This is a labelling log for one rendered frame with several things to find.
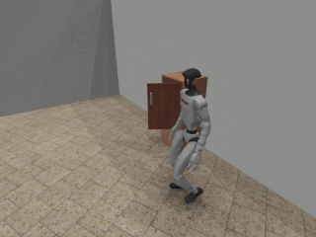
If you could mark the cupboard door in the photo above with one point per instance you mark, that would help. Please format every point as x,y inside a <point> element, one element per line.
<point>165,108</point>

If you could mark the left robot forearm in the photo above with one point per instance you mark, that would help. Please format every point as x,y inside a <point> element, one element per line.
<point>202,138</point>

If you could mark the left robot hand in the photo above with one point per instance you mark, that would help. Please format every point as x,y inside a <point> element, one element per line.
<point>195,158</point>

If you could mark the right robot forearm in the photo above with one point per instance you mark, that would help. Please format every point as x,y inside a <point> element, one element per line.
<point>180,120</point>

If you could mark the right robot hand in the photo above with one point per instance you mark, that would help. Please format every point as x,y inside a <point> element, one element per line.
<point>174,129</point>

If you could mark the robot right upper arm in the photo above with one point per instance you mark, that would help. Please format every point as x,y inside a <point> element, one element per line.
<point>181,92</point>

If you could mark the robot left upper arm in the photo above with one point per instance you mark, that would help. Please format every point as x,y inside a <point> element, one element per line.
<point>201,105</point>

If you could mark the handle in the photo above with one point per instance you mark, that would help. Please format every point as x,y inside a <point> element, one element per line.
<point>151,102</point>

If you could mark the robot torso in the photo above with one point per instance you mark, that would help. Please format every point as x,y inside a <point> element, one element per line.
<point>191,117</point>

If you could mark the robot left foot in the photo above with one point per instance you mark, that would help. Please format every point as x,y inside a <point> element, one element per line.
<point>189,198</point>

